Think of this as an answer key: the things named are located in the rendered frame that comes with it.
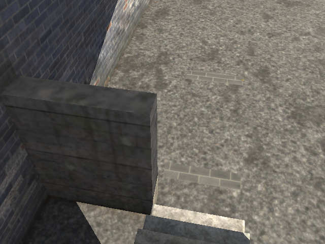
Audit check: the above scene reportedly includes stairs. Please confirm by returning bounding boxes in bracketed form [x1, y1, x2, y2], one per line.
[134, 204, 250, 244]

